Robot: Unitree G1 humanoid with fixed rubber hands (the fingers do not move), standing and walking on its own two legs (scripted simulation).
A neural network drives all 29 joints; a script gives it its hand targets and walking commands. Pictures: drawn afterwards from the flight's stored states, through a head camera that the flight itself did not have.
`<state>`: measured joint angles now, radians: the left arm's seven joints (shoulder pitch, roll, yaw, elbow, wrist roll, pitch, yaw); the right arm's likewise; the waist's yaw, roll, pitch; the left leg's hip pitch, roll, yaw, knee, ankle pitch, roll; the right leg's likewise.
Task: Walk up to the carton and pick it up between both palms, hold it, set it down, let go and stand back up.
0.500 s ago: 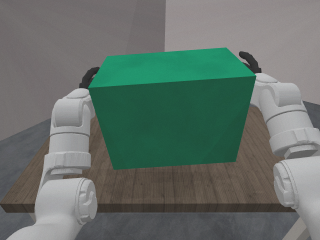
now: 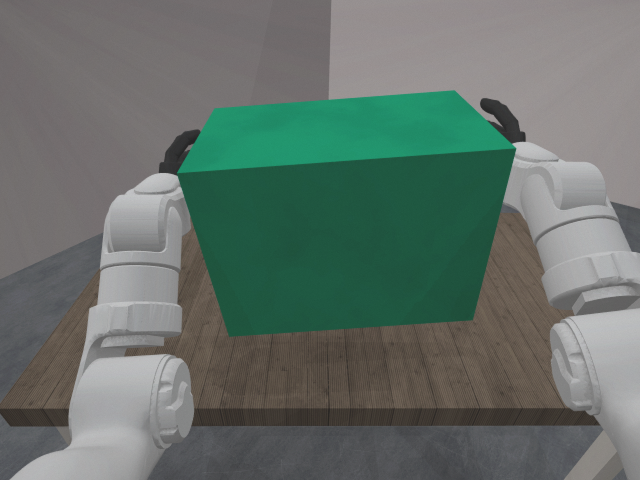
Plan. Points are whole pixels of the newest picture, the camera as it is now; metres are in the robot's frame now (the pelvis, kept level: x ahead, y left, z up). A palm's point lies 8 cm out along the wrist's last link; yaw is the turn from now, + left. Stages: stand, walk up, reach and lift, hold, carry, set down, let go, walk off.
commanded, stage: hold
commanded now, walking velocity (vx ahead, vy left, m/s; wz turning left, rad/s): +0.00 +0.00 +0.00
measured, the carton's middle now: (342, 213) +0.36 -0.01 +0.24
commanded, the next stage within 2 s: set down in 1.22 s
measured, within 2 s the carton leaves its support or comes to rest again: neither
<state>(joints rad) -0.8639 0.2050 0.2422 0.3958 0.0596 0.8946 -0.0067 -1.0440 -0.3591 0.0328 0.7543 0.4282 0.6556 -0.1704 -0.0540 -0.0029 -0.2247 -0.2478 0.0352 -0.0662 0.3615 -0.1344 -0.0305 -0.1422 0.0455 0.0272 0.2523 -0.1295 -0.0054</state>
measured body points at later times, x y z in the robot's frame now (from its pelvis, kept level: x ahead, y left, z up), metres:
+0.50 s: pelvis +0.00 +0.00 +0.00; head -0.08 +0.01 +0.44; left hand +0.38 +0.19 +0.27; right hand +0.39 -0.19 +0.30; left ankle +0.03 +0.13 -0.75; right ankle +0.00 -0.12 -0.75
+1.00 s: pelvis +0.00 +0.00 +0.00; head -0.08 +0.02 +0.44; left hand +0.39 +0.19 +0.27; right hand +0.39 -0.19 +0.30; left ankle +0.03 +0.13 -0.75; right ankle +0.00 -0.12 -0.75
